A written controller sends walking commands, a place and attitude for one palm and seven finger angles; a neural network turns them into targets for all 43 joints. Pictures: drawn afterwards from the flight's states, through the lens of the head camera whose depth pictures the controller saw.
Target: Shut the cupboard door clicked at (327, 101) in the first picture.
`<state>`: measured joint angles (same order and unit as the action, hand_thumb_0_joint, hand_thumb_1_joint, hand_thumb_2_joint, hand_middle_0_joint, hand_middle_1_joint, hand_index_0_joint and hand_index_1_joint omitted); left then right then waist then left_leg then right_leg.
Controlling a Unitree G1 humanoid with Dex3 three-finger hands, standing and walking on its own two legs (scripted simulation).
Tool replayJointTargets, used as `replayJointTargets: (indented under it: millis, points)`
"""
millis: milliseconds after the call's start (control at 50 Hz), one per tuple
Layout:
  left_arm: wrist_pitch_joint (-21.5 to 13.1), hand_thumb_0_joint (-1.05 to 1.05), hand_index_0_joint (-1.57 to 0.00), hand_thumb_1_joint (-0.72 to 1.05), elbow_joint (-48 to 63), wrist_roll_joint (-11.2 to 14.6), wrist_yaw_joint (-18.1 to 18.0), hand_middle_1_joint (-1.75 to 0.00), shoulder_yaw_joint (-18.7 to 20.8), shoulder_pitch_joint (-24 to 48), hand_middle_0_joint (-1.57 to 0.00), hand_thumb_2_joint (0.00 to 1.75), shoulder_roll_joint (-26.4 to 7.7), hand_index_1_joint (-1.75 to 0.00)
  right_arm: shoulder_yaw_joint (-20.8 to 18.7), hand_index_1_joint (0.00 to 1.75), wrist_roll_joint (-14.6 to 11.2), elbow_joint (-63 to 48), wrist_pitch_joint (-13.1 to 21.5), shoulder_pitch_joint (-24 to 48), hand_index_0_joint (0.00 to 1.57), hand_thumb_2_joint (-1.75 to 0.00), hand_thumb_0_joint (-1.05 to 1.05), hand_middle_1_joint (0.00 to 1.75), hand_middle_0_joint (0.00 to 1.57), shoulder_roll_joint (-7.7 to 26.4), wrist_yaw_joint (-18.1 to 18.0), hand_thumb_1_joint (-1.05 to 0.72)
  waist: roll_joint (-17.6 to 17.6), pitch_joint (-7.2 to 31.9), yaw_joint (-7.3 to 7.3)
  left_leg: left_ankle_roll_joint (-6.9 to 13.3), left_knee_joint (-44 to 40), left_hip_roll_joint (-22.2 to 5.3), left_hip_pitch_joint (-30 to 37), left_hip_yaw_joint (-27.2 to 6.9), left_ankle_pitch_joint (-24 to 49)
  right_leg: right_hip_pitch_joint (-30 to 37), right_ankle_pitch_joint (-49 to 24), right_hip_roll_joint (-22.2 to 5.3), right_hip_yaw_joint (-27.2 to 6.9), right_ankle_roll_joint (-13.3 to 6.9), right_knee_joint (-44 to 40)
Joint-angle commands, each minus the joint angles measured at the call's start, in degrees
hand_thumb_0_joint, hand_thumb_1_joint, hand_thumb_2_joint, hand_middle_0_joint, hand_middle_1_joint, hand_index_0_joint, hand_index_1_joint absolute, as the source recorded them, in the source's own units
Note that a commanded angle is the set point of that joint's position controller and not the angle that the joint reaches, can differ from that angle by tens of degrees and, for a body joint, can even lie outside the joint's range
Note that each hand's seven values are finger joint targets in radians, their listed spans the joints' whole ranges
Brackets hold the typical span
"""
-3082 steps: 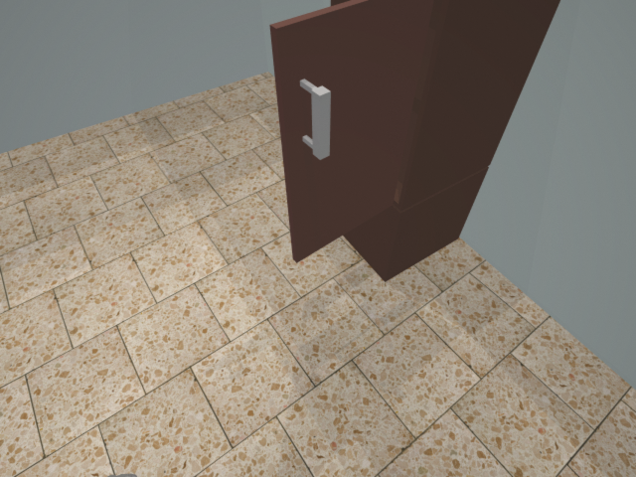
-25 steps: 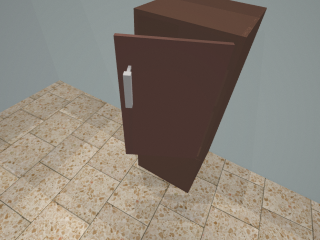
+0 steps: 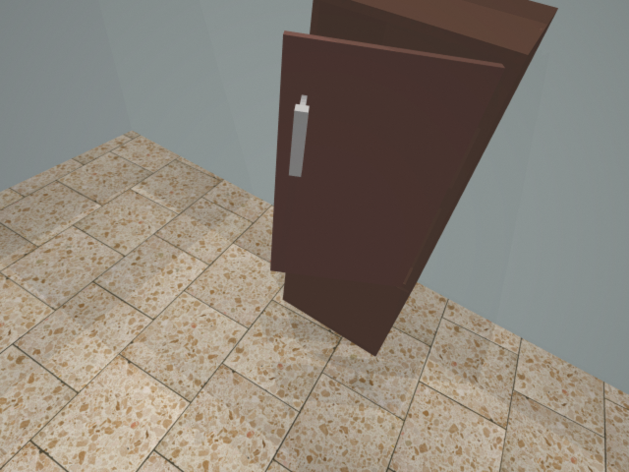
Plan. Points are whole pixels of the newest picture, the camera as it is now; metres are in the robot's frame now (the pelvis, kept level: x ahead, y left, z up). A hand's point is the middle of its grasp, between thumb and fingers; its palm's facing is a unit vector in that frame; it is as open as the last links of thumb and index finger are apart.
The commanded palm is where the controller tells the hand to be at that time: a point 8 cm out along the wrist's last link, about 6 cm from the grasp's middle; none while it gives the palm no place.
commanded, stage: shuffle to correct the standing spot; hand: left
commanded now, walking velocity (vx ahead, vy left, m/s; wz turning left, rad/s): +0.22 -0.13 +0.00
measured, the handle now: (299, 136) +0.64 +0.09 +0.10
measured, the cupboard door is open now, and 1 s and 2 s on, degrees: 28 28 28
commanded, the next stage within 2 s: come to a stop and stand still in 0.86 s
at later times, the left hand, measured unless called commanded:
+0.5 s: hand (212, 463) +0.17 +0.15 -0.16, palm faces -0.16 -0.98 -0.08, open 7.4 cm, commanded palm none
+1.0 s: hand (254, 433) +0.22 +0.09 -0.17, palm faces +0.08 -0.97 -0.21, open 7.2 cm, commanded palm none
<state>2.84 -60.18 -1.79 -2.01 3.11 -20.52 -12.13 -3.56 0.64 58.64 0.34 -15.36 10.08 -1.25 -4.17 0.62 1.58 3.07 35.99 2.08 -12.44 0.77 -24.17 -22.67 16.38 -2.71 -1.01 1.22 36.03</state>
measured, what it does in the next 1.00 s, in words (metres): walks ahead: right foot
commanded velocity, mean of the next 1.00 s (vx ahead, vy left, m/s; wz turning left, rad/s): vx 0.18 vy -0.12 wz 0.04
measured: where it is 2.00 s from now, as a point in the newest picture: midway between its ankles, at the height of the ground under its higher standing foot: outside the picture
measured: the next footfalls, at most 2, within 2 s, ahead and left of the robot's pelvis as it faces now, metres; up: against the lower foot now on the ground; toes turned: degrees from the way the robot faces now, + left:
right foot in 0.72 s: +0.16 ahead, -0.21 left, +0.00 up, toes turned -3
left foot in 1.02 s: +0.17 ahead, +0.01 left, +0.00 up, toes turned +2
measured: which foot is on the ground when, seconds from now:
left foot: down 0.00-0.72, up 0.74-1.00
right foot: up 0.00-0.70, down 0.72-1.00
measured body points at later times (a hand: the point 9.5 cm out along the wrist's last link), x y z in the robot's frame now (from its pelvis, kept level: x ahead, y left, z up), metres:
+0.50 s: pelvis +0.04 +0.00 +0.03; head +0.10 +0.04 +0.47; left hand +0.18 +0.20 -0.14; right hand -0.13 -0.17 -0.09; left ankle -0.03 +0.08 -0.72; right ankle +0.06 -0.17 -0.64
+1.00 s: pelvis +0.18 -0.10 +0.01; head +0.22 -0.08 +0.46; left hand +0.22 +0.15 -0.15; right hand +0.27 -0.34 -0.13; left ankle +0.20 -0.01 -0.71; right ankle +0.17 -0.19 -0.72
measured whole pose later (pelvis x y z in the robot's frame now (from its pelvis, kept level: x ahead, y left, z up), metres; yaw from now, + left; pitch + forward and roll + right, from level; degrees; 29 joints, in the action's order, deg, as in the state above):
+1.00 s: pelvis +0.18 -0.10 +0.01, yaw +2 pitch +1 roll -3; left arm -1.9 -60.4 -1.3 -1.6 3.0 -12.4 -11.6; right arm -3.5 1.7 57.6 1.2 -9.9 9.9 -1.1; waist 0.3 -2.7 -0.1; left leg -1.5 42.5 -5.2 -23.1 6.5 -19.8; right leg -12.0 16.7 1.0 10.5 -2.5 27.7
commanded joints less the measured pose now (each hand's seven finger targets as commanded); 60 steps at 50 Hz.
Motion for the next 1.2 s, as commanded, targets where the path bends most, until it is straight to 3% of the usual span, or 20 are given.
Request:
replayJointTargets:
  millis: [0, 60, 240, 420, 580, 640, 660, 680, 700, 720, 780, 820, 860, 920, 980, 1020, 1040, 1060, 1140, 1180]
  points:
    - [-1.01, 0.00, -0.20, 0.90, 4.29, -0.20, 0.44, -0.30, 1.27, 3.10, -0.20, 0.90, -5.68, -0.30, -0.38, 0.30, 1.21, -3.05, 1.94, 2.85, 0.20, -0.90, 0.00, 0.30, 0.20, 10.70, -1.69, -0.90, 14.87, -8.89, 0.53, 5.29, -27.52, -16.86, -9.29, -21.77, -0.13, -1.86, 4.68, 0.73, -3.29, -0.40, 12.93]
    - [-0.76, 0.00, -0.20, 0.90, 3.72, -0.03, 0.99, -0.30, 0.10, 2.36, -0.20, 0.90, -1.29, -0.30, 0.84, 0.30, 1.12, -1.30, 1.43, -2.14, 0.20, -0.90, 0.00, 0.30, 0.20, 6.55, -1.78, -0.90, 6.36, -9.07, -0.38, 3.87, -29.07, -16.54, -2.11, -19.60, -3.35, -9.05, 1.27, 1.20, -3.35, 0.24, 19.32]
    - [-1.62, 0.00, -0.20, 0.90, 6.42, 0.02, 2.50, -0.30, 0.03, 11.98, -0.20, 0.90, -2.90, -0.30, 0.80, 0.30, 1.32, 3.99, 2.80, -17.60, 0.20, -0.90, 0.00, 0.30, 0.20, 5.39, -2.88, -0.90, 7.75, -2.52, -5.54, 1.61, -23.52, -18.81, 22.87, -15.83, 32.09, -18.91, -0.01, 0.52, -1.76, 0.91, 19.94]
    - [-1.63, 0.00, -0.20, 0.90, 7.83, -0.04, 3.61, -0.30, -0.67, 20.15, -0.20, 0.90, 0.00, -0.30, 1.63, 0.30, 1.50, 7.07, 2.98, -23.12, 0.20, -0.90, 0.00, 0.30, 0.20, 3.23, -2.88, -0.90, 11.81, -5.52, -6.73, 3.52, -21.88, -18.35, 18.38, -11.32, 38.52, -20.79, -3.07, -2.05, 2.00, 0.87, 20.75]
    - [-2.91, 0.00, -0.20, 0.90, 9.31, 0.86, 3.81, -0.30, -0.76, 24.79, -0.20, 0.90, 1.49, -0.30, 0.32, 0.30, 1.74, 6.67, 2.53, -20.03, 0.20, -0.90, 0.00, 0.30, 0.20, 4.28, -2.18, -0.90, 16.02, -6.13, -6.67, 4.53, -20.27, -16.23, 9.65, -7.74, 33.98, -7.88, -3.56, -1.28, 6.13, -0.04, 2.86]
    - [-4.19, 0.00, -0.20, 0.90, 5.64, 0.96, 3.11, -0.30, 0.11, 13.82, -0.20, 0.90, -0.50, -0.30, -0.24, 0.30, 0.99, 6.78, 2.35, -18.76, 0.20, -0.90, 0.00, 0.30, 0.20, 4.81, -1.75, -0.90, 11.87, -0.03, -2.28, 1.83, -10.25, -13.94, 6.09, -4.72, 37.88, 11.85, -8.89, 1.68, 8.72, -1.15, -9.67]
    - [-4.84, 0.00, -0.20, 0.90, 3.03, 0.86, 2.65, -0.30, 0.55, 6.91, -0.20, 0.90, -2.18, -0.30, -0.40, 0.30, 0.48, 7.08, 2.44, -19.04, 0.20, -0.90, 0.00, 0.30, 0.20, 4.06, -1.29, -0.90, 8.41, 3.81, 0.29, 0.13, -3.22, -12.33, 1.07, -3.05, 34.95, 23.12, -12.03, 0.11, 6.89, -2.20, -9.87]
    - [-5.48, 0.00, -0.20, 0.90, 0.87, 0.64, 1.92, -0.30, 1.44, -0.05, -0.20, 0.90, -5.45, -0.30, -0.11, 0.30, -0.01, 6.57, 2.45, -19.92, 0.20, -0.90, 0.00, 0.30, 0.20, 1.80, -0.75, -0.90, -0.62, 8.44, 2.78, -1.92, 8.88, -8.95, -10.74, 0.58, 17.66, 36.44, -14.94, -10.54, -3.60, -5.87, -9.97]
    - [-5.89, 0.00, -0.20, 0.90, -0.03, 0.80, 1.48, -0.30, 2.24, -3.30, -0.20, 0.90, -9.82, -0.30, 0.71, 0.30, -0.22, 4.89, 1.94, -20.86, 0.20, -0.90, 0.00, 0.30, 0.20, -0.07, -0.71, -0.90, -12.11, 12.23, 1.67, -3.54, 25.57, -3.00, -20.16, 2.98, -11.78, 40.88, -21.29, -22.72, -17.76, -10.87, -13.38]
    - [-5.66, 0.00, -0.20, 0.90, 0.47, 1.28, 1.09, -0.30, 1.88, -2.50, -0.20, 0.90, -9.06, -0.30, 0.67, 0.30, -0.11, 3.81, 1.28, -17.47, 0.20, -0.90, 0.00, 0.30, 0.20, 0.91, -0.90, -0.90, -7.37, 8.93, 2.24, -2.79, 33.16, -5.18, -20.48, -0.52, -11.91, 31.69, -18.05, -22.88, -18.49, -13.28, -17.58]
    - [-5.34, 0.00, -0.20, 0.90, 1.63, 1.01, 0.41, -0.30, 0.44, 6.89, -0.20, 0.90, -1.57, -0.30, 0.09, 0.30, 0.60, 2.20, 0.44, -9.92, 0.20, -0.90, 0.00, 0.30, 0.20, -0.20, -0.35, -0.90, -1.16, -3.59, -1.91, -3.14, 33.66, -10.24, -19.91, -0.46, -2.68, 14.00, -15.07, -16.98, -8.41, -12.45, -20.59]
    - [-5.85, 0.00, -0.20, 0.90, 1.70, 0.55, 0.37, -0.30, -0.36, 8.45, -0.20, 0.90, -0.01, -0.30, 0.36, 0.30, 0.95, 2.45, -0.37, -11.22, 0.20, -0.90, 0.00, 0.30, 0.20, -1.89, -0.16, -0.90, -0.34, -2.96, -4.46, -3.84, 27.13, -9.91, -13.75, 1.28, -0.49, 8.03, -19.77, -13.82, -1.13, -10.86, -21.09]
    - [-5.99, 0.00, -0.20, 0.90, 1.77, 0.03, 0.18, -0.30, -0.15, 7.74, -0.20, 0.90, 0.32, -0.30, 0.57, 0.30, 1.15, 1.80, -0.55, -10.47, 0.20, -0.90, 0.00, 0.30, 0.20, -3.47, 0.18, -0.90, -1.46, -2.07, -5.13, -4.19, 19.48, -9.64, -9.84, 2.95, 1.52, 5.00, -19.72, -12.76, 0.47, -11.10, -21.13]
    - [-5.53, 0.00, -0.20, 0.90, 1.44, 0.16, 0.68, -0.30, -0.39, 6.00, -0.20, 0.90, -1.17, -0.30, 0.71, 0.30, 1.14, 0.06, -0.04, -5.70, 0.20, -0.90, 0.00, 0.30, 0.20, -2.28, 0.50, -0.90, -4.31, -1.57, -3.49, -4.34, 7.70, -7.67, -6.57, 5.72, 3.82, 7.58, -17.75, -11.21, -0.13, -11.10, -19.10]
    - [-4.89, 0.00, -0.20, 0.90, 1.10, 0.98, 0.78, -0.30, -0.63, 5.46, -0.20, 0.90, -1.46, -0.30, 0.95, 0.30, 1.08, 1.06, 1.14, -6.07, 0.20, -0.90, 0.00, 0.30, 0.20, -0.26, 0.41, -0.90, 0.13, 0.46, -4.01, -4.58, -9.34, -6.39, 4.79, 6.25, 15.53, 7.88, -18.66, -7.79, 1.60, -7.50, -11.27]
    - [-4.41, 0.00, -0.20, 0.90, 1.14, 1.53, 0.74, -0.30, -1.71, 1.57, -0.20, 0.90, 1.65, -0.30, 0.33, 0.30, 1.05, 0.54, 1.75, -4.41, 0.20, -0.90, 0.00, 0.30, 0.20, 6.59, -0.44, -0.90, 14.84, 3.84, -2.55, 1.23, -11.59, -19.68, 10.77, -6.77, 43.41, 4.73, -7.45, -2.39, 5.81, -0.99, -5.11]
    - [-3.99, 0.00, -0.20, 0.90, 0.42, 1.33, 0.45, -0.30, -2.16, 0.63, -0.20, 0.90, 1.93, -0.30, 0.47, 0.30, 0.68, 0.13, 1.24, -0.74, 0.20, -0.90, 0.00, 0.30, 0.20, 7.50, -0.53, -0.90, 16.30, 2.51, -1.34, 3.94, -12.27, -22.81, 6.42, -6.47, 48.38, 8.50, 2.85, -2.32, 5.58, -0.14, -4.77]
    - [-3.51, 0.00, -0.20, 0.90, -0.23, 1.03, 0.15, -0.30, -2.09, 0.99, -0.20, 0.90, 1.02, -0.30, 1.09, 0.30, 0.59, 0.11, 1.14, 2.59, 0.20, -0.90, 0.00, 0.30, 0.20, 6.10, -1.02, -0.90, 17.89, -0.89, -0.97, 3.95, -13.13, -20.56, 5.04, -4.33, 53.50, 9.29, 3.14, -2.65, 5.19, 0.35, -5.21]
    - [-3.04, 0.00, -0.20, 0.90, -0.47, 0.55, -0.51, -0.30, -1.45, -2.09, -0.20, 0.90, -2.67, -0.30, 0.34, 0.30, -0.34, -0.71, 0.03, 4.44, 0.20, -0.90, 0.00, 0.30, 0.20, 6.18, -1.88, -0.90, 8.20, -2.62, -1.60, -0.03, -6.65, -13.86, 11.06, 1.83, 60.50, 7.57, -26.48, -4.27, 2.95, -0.22, -9.68]
    - [-2.96, 0.00, -0.20, 0.90, 0.57, 0.39, -0.78, -0.30, -0.68, -2.92, -0.20, 0.90, -4.05, -0.30, -0.57, 0.30, -0.13, -1.36, -0.98, 3.70, 0.20, -0.90, 0.00, 0.30, 0.20, 6.87, -1.94, -0.90, 4.06, 0.97, -2.26, -0.55, -3.26, -12.67, 12.69, 3.56, 56.23, 8.08, -39.36, -5.66, 2.28, -0.64, -7.35]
